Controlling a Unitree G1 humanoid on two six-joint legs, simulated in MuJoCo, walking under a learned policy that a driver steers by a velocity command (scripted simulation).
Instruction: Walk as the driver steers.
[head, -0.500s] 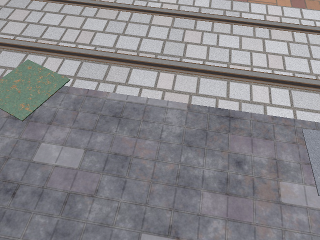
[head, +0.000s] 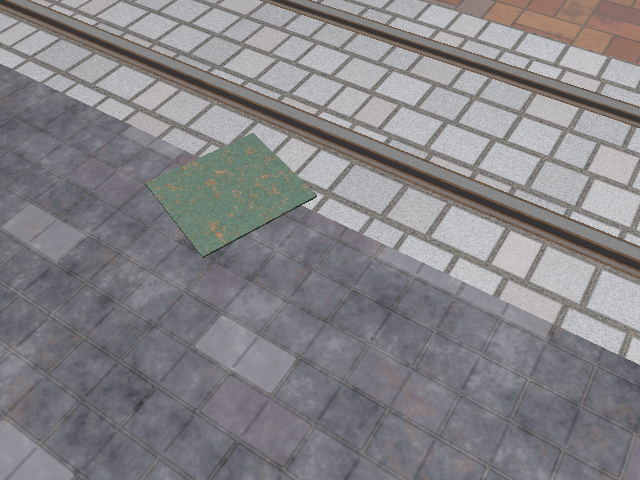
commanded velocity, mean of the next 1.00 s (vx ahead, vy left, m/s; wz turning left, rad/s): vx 0.14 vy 0.00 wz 0.58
